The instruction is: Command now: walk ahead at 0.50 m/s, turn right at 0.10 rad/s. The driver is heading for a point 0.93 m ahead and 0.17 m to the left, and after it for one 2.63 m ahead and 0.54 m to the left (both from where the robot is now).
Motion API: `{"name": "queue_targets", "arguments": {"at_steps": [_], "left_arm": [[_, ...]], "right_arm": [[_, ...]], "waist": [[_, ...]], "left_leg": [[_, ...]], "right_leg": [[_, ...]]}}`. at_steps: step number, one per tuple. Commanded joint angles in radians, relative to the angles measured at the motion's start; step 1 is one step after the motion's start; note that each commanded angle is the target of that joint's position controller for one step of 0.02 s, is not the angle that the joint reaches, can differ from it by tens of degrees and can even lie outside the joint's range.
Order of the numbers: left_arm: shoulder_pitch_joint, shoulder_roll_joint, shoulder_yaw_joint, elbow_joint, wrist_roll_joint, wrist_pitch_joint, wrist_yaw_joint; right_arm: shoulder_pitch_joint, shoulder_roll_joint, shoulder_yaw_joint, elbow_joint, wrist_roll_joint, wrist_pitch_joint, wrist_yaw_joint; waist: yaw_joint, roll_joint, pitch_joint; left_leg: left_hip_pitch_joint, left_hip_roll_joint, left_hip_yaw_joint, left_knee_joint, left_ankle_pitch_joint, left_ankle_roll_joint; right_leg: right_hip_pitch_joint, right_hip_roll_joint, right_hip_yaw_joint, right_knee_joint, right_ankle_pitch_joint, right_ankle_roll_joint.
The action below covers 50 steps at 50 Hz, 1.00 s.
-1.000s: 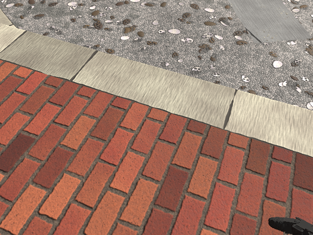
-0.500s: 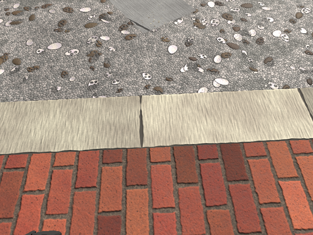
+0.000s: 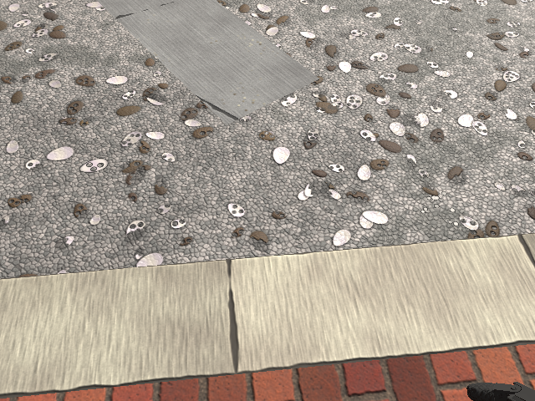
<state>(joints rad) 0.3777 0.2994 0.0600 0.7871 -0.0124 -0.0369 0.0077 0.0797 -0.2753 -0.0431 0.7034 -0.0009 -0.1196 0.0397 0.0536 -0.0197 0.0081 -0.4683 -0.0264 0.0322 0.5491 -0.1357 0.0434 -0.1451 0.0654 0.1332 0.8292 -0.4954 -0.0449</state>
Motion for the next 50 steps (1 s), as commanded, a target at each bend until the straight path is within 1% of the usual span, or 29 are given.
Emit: {"name": "queue_targets", "arguments": {"at_steps": [1, 2, 3, 4, 7, 10, 14, 17, 20, 21, 22, 23, 24, 25, 26, 27, 28, 29, 30, 32, 34, 36, 38, 41, 43, 46, 48, 49, 50], "left_arm": [[-0.037, 0.137, 0.018, -0.108, -0.023, -0.042, -0.007], [-0.102, 0.128, 0.014, -0.125, -0.015, -0.045, -0.006], [-0.133, 0.119, 0.017, -0.132, 0.0, -0.047, -0.007], [-0.113, 0.108, 0.02, -0.128, 0.003, -0.043, -0.008], [-0.08, 0.062, 0.013, -0.115, 0.004, -0.028, -0.008], [-0.171, 0.041, 0.004, -0.141, 0.011, -0.027, -0.007], [-0.299, 0.013, -0.008, -0.166, 0.004, -0.04, -0.02], [-0.377, 0.019, -0.007, -0.192, -0.004, -0.046, -0.033], [-0.406, 0.034, -0.002, -0.214, -0.005, -0.052, -0.048], [-0.382, 0.047, 0.003, -0.21, -0.004, -0.053, -0.051], [-0.322, 0.068, 0.015, -0.195, 0.0, -0.054, -0.049], [-0.189, 0.103, 0.035, -0.155, 0.006, -0.054, -0.043], [-0.014, 0.164, 0.056, -0.119, 0.017, -0.052, -0.032], [0.065, 0.262, 0.076, -0.105, 0.025, -0.047, -0.028], [0.09, 0.182, 0.056, -0.094, 0.004, -0.04, -0.031], [0.022, 0.138, 0.038, -0.098, -0.004, -0.038, -0.03], [-0.037, 0.11, 0.028, -0.106, 0.002, -0.035, -0.028], [-0.091, 0.084, 0.02, -0.106, 0.012, -0.036, -0.031], [-0.128, 0.057, 0.012, -0.11, 0.022, -0.044, -0.033], [-0.141, 0.058, 0.017, -0.095, 0.024, -0.061, -0.035], [-0.133, 0.077, 0.025, -0.073, 0.03, -0.074, -0.031], [-0.115, 0.09, 0.031, -0.049, 0.032, -0.077, -0.021], [-0.112, 0.095, 0.031, -0.034, 0.028, -0.075, -0.014], [-0.082, 0.107, 0.035, -0.007, 0.021, -0.069, -0.006], [-0.043, 0.123, 0.04, 0.016, 0.015, -0.059, -0.002], [-0.016, 0.138, 0.049, 0.042, 0.004, -0.036, 0.003], [-0.036, 0.153, 0.054, 0.044, 0.0, -0.018, 0.01], [-0.046, 0.17, 0.059, 0.041, -0.002, -0.01, 0.017], [-0.062, 0.181, 0.061, 0.038, -0.004, -0.002, 0.023]], "right_arm": [[0.297, -0.147, -0.049, 0.021, 0.018, 0.008, -0.009], [0.231, -0.136, -0.042, 0.008, 0.005, 0.015, -0.012], [0.193, -0.117, -0.034, 0.006, -0.004, 0.018, -0.011], [0.174, -0.101, -0.027, 0.004, -0.012, 0.015, -0.011], [0.174, -0.111, -0.029, 0.02, 0.0, 0.007, -0.011], [0.196, -0.145, -0.038, 0.041, 0.004, 0.012, -0.022], [0.25, -0.163, -0.04, 0.072, 0.017, 0.026, -0.03], [0.307, -0.171, -0.041, 0.103, 0.022, 0.038, -0.03], [0.322, -0.182, -0.047, 0.123, 0.024, 0.058, -0.036], [0.315, -0.191, -0.05, 0.126, 0.024, 0.064, -0.04], [0.295, -0.205, -0.054, 0.124, 0.026, 0.07, -0.044], [0.284, -0.19, -0.047, 0.122, 0.027, 0.075, -0.048], [0.279, -0.148, -0.028, 0.101, 0.012, 0.073, -0.051], [0.399, -0.037, 0.006, 0.076, 0.001, 0.052, -0.045], [0.378, -0.095, -0.004, 0.092, 0.015, 0.033, -0.036], [0.294, -0.16, -0.025, 0.065, 0.038, 0.024, -0.03], [0.219, -0.155, -0.023, 0.047, 0.04, 0.02, -0.03], [0.192, -0.143, -0.025, 0.043, 0.029, 0.025, -0.031], [0.209, -0.136, -0.03, 0.052, 0.024, 0.038, -0.033], [0.255, -0.094, -0.025, 0.072, 0.029, 0.068, -0.035], [0.225, -0.084, -0.026, 0.058, 0.03, 0.083, -0.042], [0.182, -0.079, -0.027, 0.045, 0.024, 0.084, -0.044], [0.149, -0.07, -0.027, 0.036, 0.021, 0.077, -0.035], [0.056, -0.041, -0.015, 0.005, 0.018, 0.072, -0.017], [-0.024, -0.037, -0.013, -0.039, 0.021, 0.069, -0.003], [-0.068, -0.038, -0.015, -0.086, 0.022, 0.067, 0.018], [-0.041, -0.055, -0.023, -0.105, 0.02, 0.069, 0.029], [0.001, -0.075, -0.035, -0.105, 0.018, 0.07, 0.03], [0.103, -0.111, -0.056, -0.088, 0.018, 0.072, 0.025]], "waist": [[-0.157, 0.158, -0.18], [-0.132, 0.076, -0.101], [-0.109, 0.059, -0.041], [-0.078, 0.087, -0.034], [-0.048, 0.109, -0.029], [-0.066, 0.082, -0.002], [-0.115, 0.08, 0.022], [-0.144, 0.082, 0.042], [-0.13, 0.093, 0.051], [-0.111, 0.101, 0.036], [-0.07, 0.108, 0.001], [0.0, 0.096, -0.084], [0.068, 0.043, -0.226], [0.028, -0.196, -0.365], [0.055, -0.223, -0.416], [0.051, -0.156, -0.24], [0.031, -0.083, -0.145], [0.0, -0.044, -0.069], [-0.034, -0.062, -0.045], [-0.063, -0.071, -0.032], [-0.066, -0.05, 0.001], [-0.057, -0.037, 0.019], [-0.048, -0.032, 0.025], [-0.005, -0.025, 0.054], [0.025, -0.002, 0.081], [0.032, -0.015, 0.086], [0.005, -0.039, 0.071], [-0.021, -0.06, 0.026], [-0.084, -0.064, -0.043]], "left_leg": [[0.715, 0.374, -0.629, -0.25, -0.289, 0.217], [0.578, 0.334, -0.52, -0.27, -0.203, 0.192], [0.472, 0.301, -0.452, -0.298, -0.103, 0.193], [0.407, 0.27, -0.397, -0.32, -0.024, 0.185], [0.333, 0.241, -0.292, -0.369, 0.119, 0.201], [0.327, 0.231, -0.214, -0.402, 0.202, 0.2], [0.333, 0.193, -0.122, -0.398, 0.215, 0.161], [0.394, 0.225, -0.131, -0.372, 0.201, 0.158], [0.488, 0.272, -0.153, -0.311, 0.264, 0.142], [0.508, 0.279, -0.154, -0.278, 0.326, 0.132], [0.511, 0.265, -0.137, -0.205, 0.47, 0.118], [0.482, 0.221, -0.098, -0.053, 0.589, 0.094], [0.322, 0.171, -0.057, 0.201, 0.436, 0.055], [-0.081, -0.001, -0.02, 0.592, -0.113, -0.021], [-0.221, -0.012, -0.145, 0.731, -0.444, -0.022], [-0.309, 0.046, -0.145, 0.781, -0.4, -0.014], [-0.306, 0.094, -0.114, 0.743, -0.313, -0.01], [-0.278, 0.123, -0.105, 0.675, -0.248, -0.014], [-0.217, 0.152, -0.116, 0.626, -0.196, -0.017], [-0.15, 0.158, -0.121, 0.591, -0.149, -0.032], [-0.183, 0.153, -0.147, 0.536, -0.081, -0.045], [-0.234, 0.147, -0.17, 0.452, 0.032, -0.053], [-0.229, 0.138, -0.156, 0.338, 0.158, -0.048], [-0.196, 0.127, -0.092, 0.186, 0.265, -0.035], [-0.218, 0.117, -0.078, 0.116, 0.264, -0.021], [-0.263, 0.104, -0.04, 0.068, 0.147, 0.005], [-0.226, 0.076, 0.004, 0.039, 0.041, 0.039], [-0.142, 0.038, 0.043, 0.045, -0.009, 0.058], [0.011, -0.006, 0.07, 0.032, -0.016, 0.083]], "right_leg": [[-0.643, -0.056, 0.03, 0.479, 0.01, 0.008], [-0.619, -0.105, -0.016, 0.437, 0.093, 0.008], [-0.597, -0.132, -0.03, 0.374, 0.144, 0.013], [-0.539, -0.16, -0.03, 0.332, 0.181, 0.016], [-0.495, -0.176, -0.061, 0.24, 0.212, 0.041], [-0.534, -0.189, -0.077, 0.082, 0.352, 0.064], [-0.474, -0.157, -0.111, -0.16, 0.558, 0.062], [-0.465, -0.134, -0.12, -0.243, 0.572, 0.052], [-0.468, -0.118, -0.12, -0.301, 0.476, 0.016], [-0.426, -0.106, -0.128, -0.316, 0.44, 0.001], [-0.328, -0.08, -0.154, -0.339, 0.421, -0.018], [-0.138, -0.057, -0.177, -0.364, 0.452, -0.048], [0.154, -0.18, -0.054, -0.311, 0.523, -0.108], [0.523, -0.429, 0.392, -0.359, 0.406, -0.269], [0.542, -0.466, 0.599, -0.481, 0.248, -0.305], [0.417, -0.433, 0.466, -0.507, 0.182, -0.258], [0.277, -0.385, 0.343, -0.528, 0.2, -0.225], [0.147, -0.346, 0.251, -0.565, 0.257, -0.206], [0.062, -0.315, 0.184, -0.599, 0.314, -0.189], [-0.027, -0.306, 0.104, -0.655, 0.378, -0.196], [-0.053, -0.309, 0.029, -0.692, 0.431, -0.197], [-0.021, -0.306, -0.037, -0.702, 0.488, -0.183], [-0.001, -0.285, -0.119, -0.698, 0.536, -0.152], [0.016, -0.28, -0.199, -0.699, 0.545, -0.126], [0.072, -0.296, -0.222, -0.685, 0.579, -0.119], [0.203, -0.339, -0.241, -0.621, 0.659, -0.108], [0.258, -0.353, -0.262, -0.534, 0.865, -0.088], [0.269, -0.35, -0.277, -0.458, 1.047, -0.074], [0.25, -0.328, -0.303, -0.315, 1.173, -0.053]]}}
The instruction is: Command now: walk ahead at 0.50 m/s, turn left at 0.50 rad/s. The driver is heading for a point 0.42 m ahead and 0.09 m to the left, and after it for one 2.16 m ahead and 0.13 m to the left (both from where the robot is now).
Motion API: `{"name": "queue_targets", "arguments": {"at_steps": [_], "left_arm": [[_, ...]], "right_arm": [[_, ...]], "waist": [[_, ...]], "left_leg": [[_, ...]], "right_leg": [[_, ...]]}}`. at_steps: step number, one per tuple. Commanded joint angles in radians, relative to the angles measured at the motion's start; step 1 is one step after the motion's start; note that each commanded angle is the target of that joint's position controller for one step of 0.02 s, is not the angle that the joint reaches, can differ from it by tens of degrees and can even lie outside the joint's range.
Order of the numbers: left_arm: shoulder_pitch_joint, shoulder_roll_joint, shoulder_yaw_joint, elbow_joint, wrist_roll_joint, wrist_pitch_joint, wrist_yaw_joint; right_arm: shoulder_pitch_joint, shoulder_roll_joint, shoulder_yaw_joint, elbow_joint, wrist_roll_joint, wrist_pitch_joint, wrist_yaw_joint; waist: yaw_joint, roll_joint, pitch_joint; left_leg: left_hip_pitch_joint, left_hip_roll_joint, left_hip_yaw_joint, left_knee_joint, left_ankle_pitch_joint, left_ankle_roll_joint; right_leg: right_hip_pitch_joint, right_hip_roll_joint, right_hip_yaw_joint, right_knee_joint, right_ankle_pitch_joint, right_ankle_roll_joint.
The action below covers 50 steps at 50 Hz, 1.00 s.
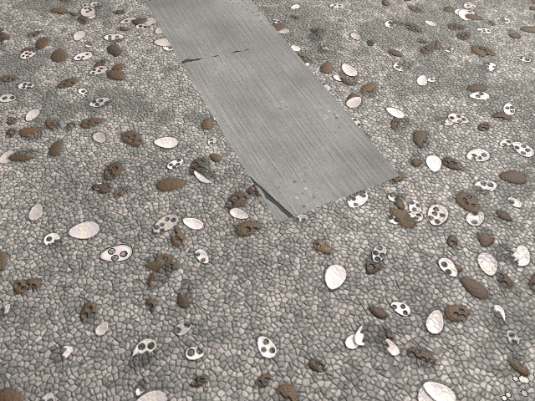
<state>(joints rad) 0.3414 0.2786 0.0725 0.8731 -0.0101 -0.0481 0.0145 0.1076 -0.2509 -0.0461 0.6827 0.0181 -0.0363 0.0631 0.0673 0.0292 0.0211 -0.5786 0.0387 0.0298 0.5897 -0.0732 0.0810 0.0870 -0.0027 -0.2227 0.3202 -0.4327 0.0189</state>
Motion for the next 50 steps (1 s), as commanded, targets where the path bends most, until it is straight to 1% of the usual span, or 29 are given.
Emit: {"name": "queue_targets", "arguments": {"at_steps": [1, 2, 3, 4, 5, 6, 7, 11, 14, 15, 18, 20, 22, 24, 27, 31, 33, 34, 35, 36, 37, 38, 39, 41, 42, 44, 45, 47, 50], "left_arm": [[-0.038, 0.193, 0.041, -0.056, -0.004, 0.011, 0.023], [0.031, 0.118, 0.014, -0.097, 0.024, -0.003, 0.02], [0.044, 0.061, -0.012, -0.12, 0.032, -0.038, 0.001], [-0.055, 0.148, 0.011, -0.14, -0.009, -0.069, -0.017], [-0.116, 0.149, 0.009, -0.162, -0.031, -0.083, -0.021], [-0.133, 0.145, 0.01, -0.164, -0.011, -0.087, -0.012], [-0.125, 0.159, 0.021, -0.152, 0.014, -0.078, -0.002], [-0.116, 0.118, 0.017, -0.164, 0.025, -0.03, 0.011], [-0.173, 0.07, -0.003, -0.173, 0.043, -0.04, -0.002], [-0.129, 0.089, 0.006, -0.151, 0.036, -0.049, -0.015], [-0.305, 0.156, 0.028, -0.226, -0.004, -0.066, -0.036], [-0.372, 0.165, 0.032, -0.255, -0.005, -0.089, -0.053], [-0.42, 0.143, 0.021, -0.271, 0.026, -0.098, -0.071], [-0.389, 0.083, 0.001, -0.257, 0.031, -0.1, -0.089], [-0.352, 0.071, -0.006, -0.253, 0.016, -0.077, -0.103], [-0.298, 0.108, 0.013, -0.22, -0.008, -0.06, -0.086], [-0.119, 0.136, 0.039, -0.141, -0.001, -0.057, -0.07], [0.056, 0.14, 0.042, -0.085, 0.011, -0.06, -0.071], [0.207, 0.162, 0.04, -0.039, 0.03, -0.068, -0.08], [0.242, 0.233, 0.056, -0.013, 0.013, -0.053, -0.083], [0.284, 0.291, 0.077, 0.017, -0.004, -0.027, -0.091], [0.264, 0.306, 0.086, 0.059, -0.011, -0.008, -0.074], [0.165, 0.184, 0.041, 0.029, 0.002, -0.011, -0.055], [-0.011, 0.061, -0.017, 0.011, 0.034, -0.051, -0.054], [-0.031, -0.007, -0.039, 0.034, 0.022, -0.054, -0.047], [-0.056, 0.054, -0.033, 0.004, 0.029, -0.051, -0.026], [-0.013, 0.078, -0.026, 0.01, 0.029, -0.05, -0.009], [0.087, 0.095, -0.02, 0.044, 0.002, -0.046, 0.013], [0.173, 0.085, -0.013, 0.063, -0.024, -0.03, 0.025]], "right_arm": [[0.244, -0.198, -0.087, -0.029, 0.002, -0.009, -0.013], [0.348, -0.315, -0.121, -0.019, 0.003, -0.002, -0.033], [0.309, -0.313, -0.109, -0.044, 0.025, -0.009, -0.029], [0.324, -0.229, -0.083, -0.046, 0.014, -0.011, -0.026], [0.293, -0.195, -0.073, -0.042, 0.005, -0.013, -0.027], [0.218, -0.185, -0.068, -0.055, -0.003, -0.014, -0.028], [0.159, -0.159, -0.06, -0.069, -0.015, -0.015, -0.033], [0.131, -0.167, -0.064, -0.081, -0.015, -0.019, -0.047], [0.153, -0.204, -0.078, -0.072, -0.019, -0.004, -0.07], [0.164, -0.204, -0.08, -0.075, -0.032, -0.005, -0.072], [0.323, -0.188, -0.074, -0.03, -0.004, -0.015, -0.082], [0.385, -0.2, -0.078, -0.009, 0.002, -0.022, -0.099], [0.353, -0.191, -0.074, -0.002, 0.008, -0.012, -0.128], [0.307, -0.18, -0.067, -0.013, 0.005, 0.001, -0.137], [0.287, -0.175, -0.06, -0.033, -0.001, 0.014, -0.141], [0.326, -0.156, -0.062, -0.016, 0.017, 0.031, -0.158], [0.384, -0.109, -0.044, 0.03, 0.004, 0.041, -0.144], [0.413, -0.066, -0.03, 0.068, -0.004, 0.036, -0.118], [0.56, 0.018, -0.014, 0.124, -0.001, 0.018, -0.084], [0.688, 0.04, 0.0, 0.115, 0.026, -0.007, -0.07], [0.668, -0.023, -0.004, 0.094, 0.049, -0.03, -0.083], [0.5, -0.029, -0.001, 0.02, 0.075, -0.034, -0.109], [0.298, -0.079, -0.01, -0.011, 0.072, -0.023, -0.134], [0.18, -0.078, -0.01, -0.041, 0.025, -0.012, -0.139], [0.158, -0.026, -0.003, -0.054, 0.004, -0.02, -0.122], [0.105, -0.057, -0.016, -0.081, -0.026, -0.038, -0.102], [0.041, -0.033, -0.012, -0.092, -0.051, -0.048, -0.1], [0.004, 0.024, 0.004, -0.104, -0.029, -0.053, -0.085], [-0.123, 0.029, 0.005, -0.13, 0.002, -0.053, -0.062]], "waist": [[-0.186, -0.08, -0.151], [-0.184, 0.095, -0.278], [-0.131, 0.21, -0.408], [-0.188, 0.128, -0.371], [-0.176, 0.076, -0.24], [-0.125, -0.013, -0.129], [-0.087, -0.006, -0.098], [-0.045, 0.019, -0.074], [-0.062, 0.007, -0.114], [-0.057, 0.031, -0.153], [-0.126, 0.054, -0.051], [-0.147, 0.053, -0.021], [-0.14, 0.06, 0.011], [-0.131, 0.08, 0.003], [-0.119, 0.067, -0.013], [-0.138, 0.043, 0.032], [-0.081, -0.023, -0.035], [-0.005, -0.063, -0.112], [0.004, -0.252, -0.238], [-0.06, -0.523, -0.268], [-0.052, -0.5, -0.302], [-0.047, -0.342, -0.233], [-0.015, -0.166, -0.088], [-0.076, -0.059, 0.044], [-0.11, -0.142, 0.067], [-0.118, -0.164, 0.091], [-0.081, -0.166, 0.076], [-0.061, -0.155, 0.026], [-0.007, -0.106, 0.062]], "left_leg": [[0.39, -0.086, 0.033, -0.048, -0.018, 0.088], [0.772, 0.143, -0.358, -0.047, -0.052, 0.224], [0.962, 0.29, -0.835, -0.231, -0.226, 0.365], [0.945, 0.277, -0.765, -0.28, -0.271, 0.305], [0.82, 0.244, -0.627, -0.279, -0.213, 0.262], [0.631, 0.2, -0.506, -0.282, -0.062, 0.229], [0.511, 0.163, -0.42, -0.289, 0.071, 0.211], [0.332, 0.112, -0.349, -0.341, 0.155, 0.226], [0.25, 0.048, -0.262, -0.292, 0.223, 0.201], [0.282, 0.078, -0.288, -0.244, 0.254, 0.201], [0.518, 0.137, -0.507, -0.202, -0.031, 0.218], [0.699, 0.175, -0.609, -0.17, -0.122, 0.233], [0.524, 0.103, -0.515, -0.117, -0.162, 0.201], [0.316, 0.045, -0.466, -0.072, -0.21, 0.174], [0.167, 0.006, -0.458, 0.015, -0.339, 0.119], [0.386, 0.001, -0.505, 0.247, -0.376, 0.051], [0.349, -0.073, -0.4, 0.533, -0.349, 0.001], [0.136, -0.118, -0.337, 0.762, -0.575, -0.038], [-0.21, -0.18, -0.326, 1.168, -0.868, -0.078], [-0.42, -0.151, -0.29, 1.464, -0.79, -0.114], [-0.495, -0.121, -0.225, 1.602, -0.683, -0.134], [-0.599, -0.088, -0.142, 1.554, -0.521, -0.123], [-0.609, -0.035, -0.098, 1.523, -0.443, -0.11], [-0.446, 0.034, -0.207, 1.273, -0.33, -0.045], [-0.446, 0.055, -0.208, 1.145, -0.272, -0.019], [-0.256, 0.047, -0.084, 0.626, 0.002, -0.047], [-0.164, 0.028, -0.053, 0.471, 0.114, -0.081], [-0.04, -0.007, -0.059, 0.231, 0.17, -0.125], [-0.063, -0.042, -0.058, -0.001, 0.158, -0.124]], "right_leg": [[-0.104, -0.213, 0.023, 0.422, 1.054, -0.08], [-0.477, -0.114, 0.017, 0.809, 0.622, -0.023], [-0.753, 0.071, 0.205, 1.066, -0.14, 0.005], [-0.866, 0.006, 0.327, 1.104, -0.103, -0.019], [-0.89, -0.034, 0.313, 1.061, -0.041, -0.036], [-0.848, -0.073, 0.303, 0.948, 0.031, -0.033], [-0.763, -0.104, 0.308, 0.861, 0.077, -0.025], [-0.656, -0.104, 0.292, 0.667, 0.138, 0.024], [-0.56, -0.046, 0.242, 0.577, 0.419, 0.042], [-0.559, -0.058, 0.272, 0.635, 0.499, 0.035], [-0.921, -0.087, 0.399, 0.589, 0.435, 0.001], [-1.128, -0.095, 0.456, 0.507, 0.381, -0.017], [-0.979, -0.068, 0.43, 0.351, 0.598, -0.011], [-0.763, -0.028, 0.383, 0.31, 0.75, -0.019], [-0.531, -0.015, 0.379, 0.26, 0.76, -0.01], [-0.562, -0.135, 0.45, -0.001, 0.822, -0.012], [-0.287, -0.122, 0.345, -0.087, 0.917, 0.006], [0.014, -0.15, 0.35, 0.065, 0.871, 0.003], [0.373, -0.205, 0.388, 0.414, 1.056, 0.014], [0.402, -0.328, 0.584, 0.404, 1.158, -0.014], [0.343, -0.421, 0.754, 0.279, 0.897, -0.124], [0.226, -0.463, 0.937, 0.048, 0.336, -0.193], [0.046, -0.42, 0.91, -0.05, 0.207, -0.224], [-0.305, -0.366, 0.75, 0.013, 0.367, -0.248], [-0.359, -0.293, 0.636, 0.042, 0.386, -0.204], [-0.514, -0.124, 0.443, -0.094, 0.366, -0.169], [-0.519, -0.12, 0.445, -0.117, 0.46, -0.189], [-0.429, -0.145, 0.449, -0.131, 0.604, -0.202], [-0.232, -0.187, 0.492, -0.133, 0.601, -0.205]]}}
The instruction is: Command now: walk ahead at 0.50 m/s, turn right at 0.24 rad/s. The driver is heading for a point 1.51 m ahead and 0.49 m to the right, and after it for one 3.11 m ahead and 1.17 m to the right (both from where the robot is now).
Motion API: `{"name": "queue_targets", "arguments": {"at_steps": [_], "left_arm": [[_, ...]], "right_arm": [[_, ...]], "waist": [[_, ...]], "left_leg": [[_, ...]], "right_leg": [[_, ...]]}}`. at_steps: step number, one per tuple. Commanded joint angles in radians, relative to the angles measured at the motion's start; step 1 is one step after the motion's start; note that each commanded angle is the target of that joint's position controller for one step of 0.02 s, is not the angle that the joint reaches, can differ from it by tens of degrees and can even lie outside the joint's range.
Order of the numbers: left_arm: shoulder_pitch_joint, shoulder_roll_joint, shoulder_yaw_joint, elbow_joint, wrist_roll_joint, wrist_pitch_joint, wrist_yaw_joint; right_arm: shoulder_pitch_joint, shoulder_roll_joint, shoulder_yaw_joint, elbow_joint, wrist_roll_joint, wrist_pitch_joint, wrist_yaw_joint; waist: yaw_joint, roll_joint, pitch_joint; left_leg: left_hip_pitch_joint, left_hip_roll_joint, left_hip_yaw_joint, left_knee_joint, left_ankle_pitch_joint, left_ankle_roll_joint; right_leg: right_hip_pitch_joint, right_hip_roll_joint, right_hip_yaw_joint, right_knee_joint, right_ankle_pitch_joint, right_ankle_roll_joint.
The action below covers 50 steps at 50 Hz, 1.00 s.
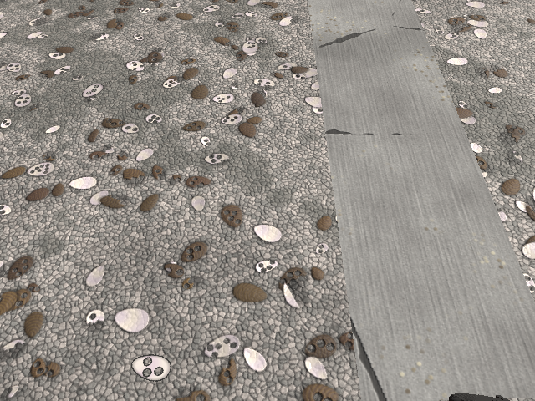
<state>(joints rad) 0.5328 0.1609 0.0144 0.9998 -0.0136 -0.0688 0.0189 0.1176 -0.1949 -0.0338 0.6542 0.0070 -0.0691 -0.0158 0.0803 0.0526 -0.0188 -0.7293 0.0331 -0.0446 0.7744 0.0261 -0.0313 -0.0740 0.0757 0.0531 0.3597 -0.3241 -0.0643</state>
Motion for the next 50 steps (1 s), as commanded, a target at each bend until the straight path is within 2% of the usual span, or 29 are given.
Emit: {"name": "queue_targets", "arguments": {"at_steps": [1, 4, 5, 6, 7, 8, 9, 10, 11, 12, 13, 15, 19, 23, 27, 29, 30, 31, 32, 33, 34, 35, 36, 37, 38, 40, 43, 46, 50], "left_arm": [[0.012, 0.197, 0.047, -0.053, -0.025, -0.001, 0.021], [0.062, 0.187, 0.057, -0.045, -0.015, 0.026, 0.024], [0.046, 0.192, 0.062, -0.055, -0.013, 0.031, 0.021], [0.018, 0.194, 0.063, -0.07, -0.012, 0.034, 0.017], [-0.051, 0.2, 0.063, -0.108, -0.003, 0.028, 0.007], [-0.021, 0.136, 0.047, -0.138, 0.021, 0.012, 0.0], [0.078, 0.096, 0.022, -0.146, 0.002, -0.001, -0.009], [-0.001, 0.201, 0.059, -0.142, -0.025, 0.001, -0.005], [-0.104, 0.227, 0.073, -0.178, -0.03, 0.008, -0.001], [-0.146, 0.21, 0.074, -0.187, -0.02, 0.017, 0.002], [-0.15, 0.188, 0.077, -0.193, -0.009, 0.027, 0.002], [-0.135, 0.133, 0.071, -0.203, -0.013, 0.048, 0.001], [-0.231, 0.143, 0.072, -0.265, 0.001, 0.058, -0.003], [-0.357, 0.144, 0.06, -0.307, -0.002, 0.043, -0.034], [-0.464, 0.186, 0.067, -0.366, 0.001, 0.053, -0.058], [-0.439, 0.212, 0.079, -0.378, 0.007, 0.057, -0.061], [-0.324, 0.237, 0.097, -0.35, 0.005, 0.057, -0.062], [-0.139, 0.309, 0.136, -0.295, -0.005, 0.061, -0.052], [-0.073, 0.458, 0.167, -0.294, -0.018, 0.06, -0.036], [-0.069, 0.447, 0.15, -0.338, -0.013, 0.041, -0.045], [-0.087, 0.369, 0.126, -0.332, -0.001, 0.024, -0.053], [-0.129, 0.334, 0.115, -0.329, 0.001, 0.012, -0.052], [-0.202, 0.298, 0.103, -0.341, -0.001, 0.009, -0.047], [-0.26, 0.256, 0.087, -0.356, 0.008, 0.01, -0.04], [-0.286, 0.24, 0.08, -0.369, 0.017, 0.01, -0.036], [-0.281, 0.24, 0.08, -0.363, 0.013, 0.002, -0.03], [-0.235, 0.257, 0.084, -0.329, 0.004, -0.004, -0.015], [-0.199, 0.257, 0.082, -0.3, 0.002, -0.005, -0.011], [-0.143, 0.263, 0.082, -0.251, 0.0, -0.005, -0.013]], "right_arm": [[-0.18, -0.036, -0.012, -0.11, 0.008, -0.026, 0.028], [-0.212, -0.05, -0.023, -0.118, 0.008, -0.045, 0.049], [-0.186, -0.071, -0.032, -0.112, 0.007, -0.049, 0.049], [-0.095, -0.102, -0.048, -0.089, 0.002, -0.051, 0.042], [0.084, -0.153, -0.069, -0.053, -0.011, -0.052, 0.033], [0.27, -0.252, -0.095, -0.022, -0.021, -0.043, 0.018], [0.303, -0.241, -0.092, 0.009, 0.003, -0.037, 0.028], [0.271, -0.162, -0.077, 0.009, 0.003, -0.026, 0.019], [0.184, -0.135, -0.067, 0.011, 0.003, -0.02, 0.012], [0.113, -0.109, -0.056, 0.014, 0.002, -0.021, 0.014], [0.063, -0.094, -0.054, 0.022, -0.008, -0.024, 0.019], [0.01, -0.094, -0.056, 0.039, -0.014, -0.033, 0.026], [0.023, -0.155, -0.077, 0.09, -0.018, -0.046, 0.016], [0.053, -0.201, -0.086, 0.125, -0.004, -0.038, 0.005], [0.115, -0.254, -0.1, 0.16, 0.021, -0.024, 0.008], [0.118, -0.288, -0.109, 0.168, 0.033, -0.011, 0.011], [0.105, -0.288, -0.107, 0.166, 0.037, -0.004, 0.012], [0.134, -0.251, -0.091, 0.163, 0.022, 0.0, 0.009], [0.206, -0.153, -0.054, 0.11, -0.027, -0.011, 0.014], [0.188, -0.148, -0.038, 0.094, -0.014, -0.046, 0.024], [0.077, -0.235, -0.061, 0.078, 0.032, -0.062, 0.031], [0.034, -0.221, -0.055, 0.066, 0.034, -0.073, 0.026], [0.027, -0.211, -0.054, 0.077, 0.01, -0.075, 0.015], [0.046, -0.22, -0.061, 0.093, -0.003, -0.067, 0.011], [0.059, -0.218, -0.062, 0.097, -0.003, -0.056, 0.015], [0.07, -0.19, -0.058, 0.107, -0.011, -0.037, 0.019], [-0.02, -0.159, -0.046, 0.083, -0.016, -0.026, 0.02], [-0.101, -0.142, -0.036, 0.065, -0.008, -0.029, 0.03], [-0.201, -0.15, -0.029, 0.036, 0.003, -0.038, 0.048]], "waist": [[-0.004, -0.122, 0.117], [-0.008, -0.125, 0.086], [-0.032, -0.139, 0.055], [-0.084, -0.146, -0.018], [-0.182, -0.14, -0.146], [-0.22, 0.021, -0.321], [-0.188, 0.237, -0.46], [-0.199, 0.116, -0.306], [-0.178, 0.072, -0.14], [-0.143, 0.013, -0.051], [-0.105, 0.015, 0.0], [-0.057, 0.049, 0.038], [-0.052, 0.017, 0.044], [-0.087, -0.003, 0.053], [-0.116, -0.006, 0.084], [-0.085, 0.01, 0.066], [-0.017, -0.004, 0.004], [0.056, -0.053, -0.096], [0.01, -0.338, -0.178], [0.017, -0.34, -0.373], [0.051, -0.205, -0.276], [0.028, -0.172, -0.173], [-0.013, -0.107, -0.107], [-0.053, -0.109, -0.077], [-0.074, -0.127, -0.071], [-0.086, -0.106, -0.065], [-0.066, -0.092, -0.013], [-0.031, -0.117, 0.02], [0.008, -0.121, 0.087]], "left_leg": [[0.09, -0.045, 0.014, -0.234, 0.076, -0.002], [0.165, -0.065, 0.003, -0.32, 0.007, 0.031], [0.256, -0.079, 0.016, -0.338, -0.04, 0.05], [0.439, -0.088, 0.031, -0.363, -0.053, 0.083], [0.754, -0.003, -0.04, -0.295, 0.007, 0.141], [1.156, 0.227, -0.266, -0.23, 0.116, 0.238], [1.284, 0.424, -0.607, -0.329, -0.076, 0.35], [1.148, 0.367, -0.567, -0.395, -0.259, 0.31], [0.974, 0.324, -0.433, -0.445, -0.243, 0.268], [0.813, 0.285, -0.339, -0.496, -0.185, 0.254], [0.695, 0.257, -0.274, -0.543, -0.169, 0.243], [0.54, 0.229, -0.164, -0.621, -0.152, 0.228], [0.526, 0.236, -0.011, -0.657, -0.027, 0.238], [0.549, 0.203, 0.13, -0.636, 0.004, 0.189], [0.662, 0.254, 0.159, -0.583, -0.046, 0.157], [0.708, 0.263, 0.187, -0.462, 0.16, 0.136], [0.692, 0.233, 0.232, -0.294, 0.322, 0.109], [0.571, 0.183, 0.267, -0.034, 0.341, 0.071], [0.157, 0.054, 0.269, 0.392, -0.257, -0.01], [-0.016, -0.065, 0.018, 0.57, -0.642, -0.012], [-0.109, -0.013, -0.035, 0.601, -0.561, 0.018], [-0.121, 0.025, -0.029, 0.541, -0.475, 0.045], [-0.06, 0.064, -0.03, 0.456, -0.407, 0.047], [0.023, 0.095, -0.032, 0.384, -0.363, 0.046], [0.08, 0.102, -0.03, 0.353, -0.328, 0.043], [0.107, 0.095, -0.01, 0.284, -0.273, 0.021], [0.069, 0.082, 0.0, 0.102, -0.118, -0.011], [0.105, 0.054, 0.012, -0.09, 0.06, -0.01], [0.106, 0.032, 0.016, -0.216, 0.126, 0.014]], "right_leg": [[-0.031, -0.265, 0.222, -0.155, 0.507, -0.113], [0.083, -0.274, 0.25, -0.068, 0.569, -0.102], [0.077, -0.266, 0.25, -0.016, 0.664, -0.098], [0.039, -0.228, 0.233, 0.079, 0.767, -0.083], [-0.123, -0.183, 0.211, 0.272, 0.737, -0.057], [-0.415, -0.07, 0.155, 0.585, 0.336, -0.015], [-0.624, -0.017, 0.138, 0.818, -0.298, 0.012], [-0.707, -0.082, 0.132, 0.905, -0.244, 0.023], [-0.734, -0.115, 0.085, 0.9, -0.132, 0.036], [-0.696, -0.146, 0.065, 0.875, -0.07, 0.044], [-0.649, -0.17, 0.062, 0.839, -0.037, 0.049], [-0.561, -0.196, 0.049, 0.806, -0.007, 0.06], [-0.598, -0.215, 0.046, 0.666, 0.167, 0.075], [-0.52, -0.196, -0.004, 0.415, 0.359, 0.058], [-0.516, -0.173, -0.047, 0.315, 0.259, 0.016], [-0.441, -0.124, -0.107, 0.287, 0.139, -0.022], [-0.281, -0.072, -0.149, 0.238, 0.148, -0.051], [-0.005, -0.027, -0.135, 0.234, 0.178, -0.091], [0.332, -0.291, 0.358, 0.16, 0.132, -0.251], [0.466, -0.419, 0.796, -0.055, -0.061, -0.373], [0.417, -0.4, 0.688, -0.089, -0.05, -0.303], [0.299, -0.363, 0.564, -0.071, 0.015, -0.264], [0.162, -0.324, 0.455, -0.064, 0.125, -0.23], [0.052, -0.295, 0.363, -0.077, 0.246, -0.21], [-0.004, -0.277, 0.329, -0.099, 0.307, -0.205], [-0.043, -0.261, 0.262, -0.126, 0.441, -0.211], [-0.05, -0.24, 0.182, -0.158, 0.512, -0.193], [-0.052, -0.21, 0.127, -0.173, 0.438, -0.153], [-0.008, -0.246, 0.15, -0.183, 0.332, -0.151]]}}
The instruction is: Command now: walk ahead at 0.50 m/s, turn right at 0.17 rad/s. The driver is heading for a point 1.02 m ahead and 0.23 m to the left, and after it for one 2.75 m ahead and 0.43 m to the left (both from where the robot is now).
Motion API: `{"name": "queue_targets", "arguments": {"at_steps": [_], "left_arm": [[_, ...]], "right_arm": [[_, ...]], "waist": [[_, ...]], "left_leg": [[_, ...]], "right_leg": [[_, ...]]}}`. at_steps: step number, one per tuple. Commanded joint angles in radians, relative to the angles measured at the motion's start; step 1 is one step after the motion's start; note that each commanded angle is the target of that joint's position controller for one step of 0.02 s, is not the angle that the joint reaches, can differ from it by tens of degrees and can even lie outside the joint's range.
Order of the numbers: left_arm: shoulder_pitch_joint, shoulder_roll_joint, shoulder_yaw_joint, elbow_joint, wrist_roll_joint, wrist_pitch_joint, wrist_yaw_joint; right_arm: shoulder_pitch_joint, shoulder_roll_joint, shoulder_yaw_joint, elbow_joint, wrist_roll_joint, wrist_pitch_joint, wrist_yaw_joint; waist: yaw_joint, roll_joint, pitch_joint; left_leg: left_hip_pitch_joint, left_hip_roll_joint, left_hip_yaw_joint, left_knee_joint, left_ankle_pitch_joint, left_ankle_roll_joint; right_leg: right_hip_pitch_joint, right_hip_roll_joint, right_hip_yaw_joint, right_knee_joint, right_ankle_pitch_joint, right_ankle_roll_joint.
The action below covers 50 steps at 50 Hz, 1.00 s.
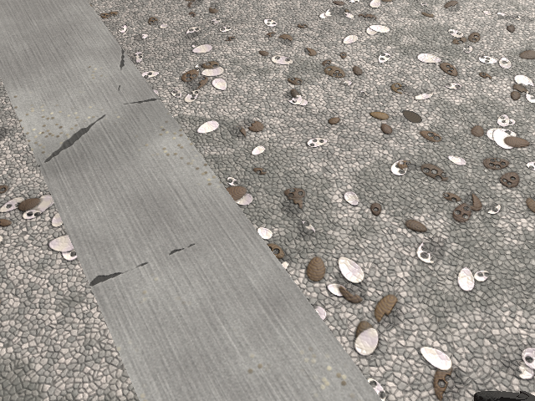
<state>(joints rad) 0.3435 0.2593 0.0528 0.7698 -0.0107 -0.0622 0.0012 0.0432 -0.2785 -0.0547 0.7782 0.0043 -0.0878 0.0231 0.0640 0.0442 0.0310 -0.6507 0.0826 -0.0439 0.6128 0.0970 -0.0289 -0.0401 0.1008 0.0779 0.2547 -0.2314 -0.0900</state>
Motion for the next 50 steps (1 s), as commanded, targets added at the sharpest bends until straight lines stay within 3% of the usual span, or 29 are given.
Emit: {"name": "queue_targets", "arguments": {"at_steps": [1, 4, 6, 7, 8, 9, 10, 11, 12, 13, 14, 16, 18, 21, 24, 26, 27, 28, 29, 30, 31, 32, 35, 39, 50], "left_arm": [[0.061, 0.165, 0.044, -0.009, -0.003, -0.008, 0.005], [0.084, 0.174, 0.049, 0.017, -0.003, 0.006, 0.014], [0.056, 0.187, 0.052, 0.014, 0.002, 0.016, 0.021], [0.034, 0.187, 0.05, 0.007, 0.005, 0.021, 0.023], [0.021, 0.168, 0.038, -0.009, 0.014, 0.022, 0.023], [0.091, 0.101, 0.015, -0.027, 0.035, 0.013, 0.021], [0.216, 0.066, 0.004, 0.014, 0.01, 0.004, 0.014], [0.154, 0.175, 0.028, 0.02, -0.008, 0.002, 0.012], [0.047, 0.183, 0.032, -0.012, -0.02, 0.006, 0.014], [-0.006, 0.17, 0.03, -0.021, -0.006, 0.015, 0.017], [-0.02, 0.16, 0.035, -0.027, 0.009, 0.028, 0.023], [0.03, 0.098, 0.024, -0.013, 0.01, 0.053, 0.03], [0.033, 0.068, 0.014, -0.014, 0.012, 0.062, 0.038], [-0.02, 0.078, 0.011, -0.014, 0.015, 0.07, 0.04], [-0.087, 0.099, 0.019, -0.02, 0.013, 0.083, 0.04], [-0.11, 0.093, 0.02, -0.021, 0.019, 0.082, 0.04], [-0.116, 0.094, 0.02, -0.021, 0.028, 0.079, 0.04], [-0.128, 0.117, 0.023, -0.029, 0.036, 0.075, 0.043], [-0.138, 0.167, 0.031, -0.037, 0.032, 0.074, 0.048], [-0.158, 0.183, 0.038, -0.018, 0.018, 0.078, 0.046], [-0.164, 0.131, 0.031, -0.017, 0.018, 0.076, 0.036], [-0.169, 0.103, 0.023, -0.011, 0.027, 0.073, 0.032], [-0.166, 0.107, 0.022, 0.012, 0.022, 0.053, 0.027], [-0.166, 0.11, 0.02, 0.043, 0.017, 0.047, 0.029], [-0.188, 0.104, 0.014, 0.131, 0.015, 0.057, 0.034]], "right_arm": [[-0.144, -0.071, -0.008, -0.097, 0.006, -0.022, 0.014], [-0.155, -0.081, -0.008, -0.113, 0.004, -0.033, 0.029], [-0.083, -0.106, -0.017, -0.096, -0.003, -0.036, 0.028], [0.027, -0.132, -0.032, -0.064, -0.013, -0.039, 0.022], [0.165, -0.172, -0.043, -0.033, -0.028, -0.043, 0.016], [0.299, -0.249, -0.056, -0.016, -0.048, -0.043, 0.01], [0.34, -0.204, -0.047, 0.014, -0.026, -0.03, 0.016], [0.288, -0.153, -0.032, -0.004, 0.002, -0.02, 0.017], [0.201, -0.124, -0.021, -0.018, 0.002, -0.013, 0.012], [0.132, -0.095, -0.007, -0.019, -0.004, -0.011, 0.013], [0.097, -0.07, 0.002, -0.018, -0.01, -0.012, 0.011], [0.059, -0.062, 0.009, 0.0, -0.028, -0.011, 0.015], [0.031, -0.087, 0.005, 0.017, -0.032, -0.011, 0.011], [0.038, -0.121, -0.002, 0.047, -0.022, 0.007, 0.0], [0.051, -0.121, 0.003, 0.074, -0.021, 0.029, -0.003], [0.037, -0.109, 0.011, 0.084, -0.012, 0.04, -0.004], [0.048, -0.091, 0.019, 0.092, -0.007, 0.043, -0.004], [0.083, -0.068, 0.028, 0.104, -0.012, 0.042, -0.004], [0.14, -0.064, 0.029, 0.114, -0.027, 0.038, -0.002], [0.181, -0.054, 0.03, 0.123, -0.023, 0.04, -0.002], [0.134, -0.069, 0.031, 0.126, -0.022, 0.046, -0.007], [0.102, -0.075, 0.029, 0.123, -0.017, 0.054, -0.012], [0.106, -0.083, 0.028, 0.138, -0.019, 0.072, -0.022], [0.096, -0.09, 0.026, 0.161, -0.01, 0.078, -0.028], [0.098, -0.096, 0.024, 0.228, -0.007, 0.094, -0.041]], "waist": [[0.029, -0.11, 0.047], [0.019, -0.116, 0.047], [-0.025, -0.137, 0.005], [-0.085, -0.141, -0.072], [-0.146, -0.121, -0.194], [-0.148, 0.073, -0.363], [-0.128, 0.263, -0.502], [-0.149, 0.104, -0.405], [-0.132, 0.044, -0.259], [-0.099, -0.02, -0.156], [-0.07, -0.02, -0.124], [-0.023, 0.035, -0.117], [-0.009, 0.061, -0.135], [-0.03, 0.055, -0.171], [-0.054, 0.041, -0.126], [-0.043, 0.034, -0.086], [-0.036, 0.023, -0.07], [-0.046, -0.009, -0.064], [-0.091, -0.082, -0.075], [-0.124, -0.169, -0.081], [-0.086, -0.141, -0.064], [-0.078, -0.121, -0.05], [-0.081, -0.118, -0.062], [-0.076, -0.087, -0.084], [-0.076, -0.045, -0.062]], "left_leg": [[0.005, -0.021, 0.014, -0.074, 0.035, 0.022], [-0.014, -0.033, 0.019, -0.119, -0.067, 0.057], [0.109, -0.075, 0.052, -0.14, -0.14, 0.087], [0.272, -0.115, 0.09, -0.167, -0.091, 0.111], [0.528, -0.043, 0.034, -0.134, 0.108, 0.157], [0.914, 0.195, -0.239, -0.057, 0.43, 0.276], [1.095, 0.356, -0.563, -0.135, 0.476, 0.419], [0.972, 0.319, -0.497, -0.179, 0.353, 0.374], [0.827, 0.277, -0.354, -0.196, 0.33, 0.329], [0.671, 0.225, -0.257, -0.23, 0.382, 0.303], [0.57, 0.196, -0.208, -0.256, 0.385, 0.285], [0.429, 0.143, -0.123, -0.305, 0.427, 0.275], [0.392, 0.125, -0.062, -0.317, 0.495, 0.279], [0.401, 0.115, -0.029, -0.328, 0.382, 0.261], [0.383, 0.117, -0.056, -0.348, 0.066, 0.247], [0.361, 0.099, -0.071, -0.333, -0.137, 0.22], [0.351, 0.074, -0.073, -0.316, -0.222, 0.186], [0.334, 0.043, -0.068, -0.29, -0.291, 0.14], [0.302, -0.017, -0.036, -0.253, -0.371, 0.101], [0.323, -0.066, 0.017, -0.258, -0.396, 0.076], [0.371, -0.073, 0.039, -0.237, -0.374, 0.06], [0.38, -0.07, 0.041, -0.224, -0.345, 0.06], [0.41, -0.056, 0.032, -0.202, -0.236, 0.063], [0.448, -0.049, 0.03, -0.179, -0.14, 0.061], [0.47, -0.045, 0.031, -0.185, -0.136, 0.052]], "right_leg": [[-0.001, -0.287, 0.133, -0.064, 0.259, -0.126], [0.112, -0.328, 0.15, -0.001, 0.369, -0.112], [0.133, -0.308, 0.133, 0.098, 0.631, -0.081], [0.12, -0.263, 0.103, 0.226, 0.827, -0.053], [0.014, -0.21, 0.075, 0.416, 0.784, -0.011], [-0.285, -0.087, 0.045, 0.771, 0.32, 0.055], [-0.497, 0.04, 0.083, 1.05, -0.427, 0.104], [-0.546, -0.018, 0.153, 1.11, -0.407, 0.104], [-0.581, -0.068, 0.103, 1.08, -0.348, 0.109], [-0.566, -0.115, 0.053, 1.003, -0.301, 0.12], [-0.517, -0.153, 0.037, 0.923, -0.255, 0.123], [-0.368, -0.168, 0.016, 0.796, -0.197, 0.141], [-0.304, -0.17, -0.006, 0.649, -0.149, 0.155], [-0.232, -0.17, -0.02, 0.494, 0.008, 0.155], [-0.207, -0.17, -0.019, 0.402, 0.04, 0.144], [-0.157, -0.16, -0.033, 0.275, 0.081, 0.126], [-0.116, -0.159, -0.032, 0.191, 0.136, 0.114], [-0.072, -0.201, 0.016, 0.147, 0.249, 0.098], [-0.025, -0.253, 0.056, 0.177, 0.367, 0.074], [-0.064, -0.237, 0.05, 0.198, 0.242, 0.048], [-0.125, -0.203, 0.034, 0.183, 0.14, 0.058], [-0.145, -0.191, 0.027, 0.175, 0.147, 0.073], [-0.124, -0.178, 0.011, 0.199, 0.275, 0.082], [-0.103, -0.173, 0.003, 0.22, 0.36, 0.075], [-0.1, -0.152, -0.02, 0.207, 0.318, 0.071]]}}
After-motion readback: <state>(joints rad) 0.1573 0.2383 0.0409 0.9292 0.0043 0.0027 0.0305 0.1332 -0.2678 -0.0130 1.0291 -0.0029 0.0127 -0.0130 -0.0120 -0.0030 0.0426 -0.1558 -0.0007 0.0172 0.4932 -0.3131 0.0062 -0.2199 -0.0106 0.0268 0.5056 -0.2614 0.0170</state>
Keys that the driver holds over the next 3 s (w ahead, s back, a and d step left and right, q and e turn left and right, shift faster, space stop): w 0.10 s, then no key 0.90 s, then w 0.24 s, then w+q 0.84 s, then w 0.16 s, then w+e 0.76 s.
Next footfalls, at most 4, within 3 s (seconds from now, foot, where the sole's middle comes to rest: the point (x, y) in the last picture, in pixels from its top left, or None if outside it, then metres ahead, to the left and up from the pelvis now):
0.16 left None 0.29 0.14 -0.78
0.56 right None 0.33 -0.11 -0.78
1.72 left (254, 323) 0.67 0.15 -0.78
2.24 right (283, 221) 1.02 0.08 -0.78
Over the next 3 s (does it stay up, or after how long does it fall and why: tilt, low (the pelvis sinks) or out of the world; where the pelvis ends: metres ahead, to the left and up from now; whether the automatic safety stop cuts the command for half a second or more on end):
stays up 1.16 0.29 0.00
